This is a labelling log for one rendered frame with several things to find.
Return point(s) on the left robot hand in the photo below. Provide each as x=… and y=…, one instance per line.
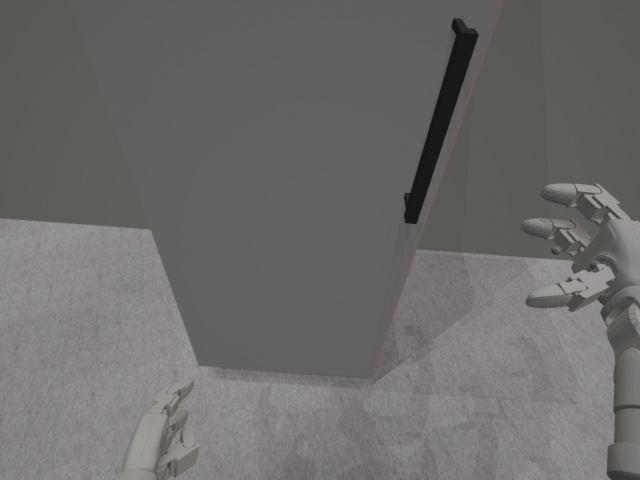
x=154, y=432

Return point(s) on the right robot hand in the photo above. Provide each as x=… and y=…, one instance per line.
x=616, y=247

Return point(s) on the handle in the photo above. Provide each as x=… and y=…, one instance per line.
x=459, y=60

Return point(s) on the fridge door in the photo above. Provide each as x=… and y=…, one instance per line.
x=271, y=143

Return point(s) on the robot right forearm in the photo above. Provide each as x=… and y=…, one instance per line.
x=621, y=315

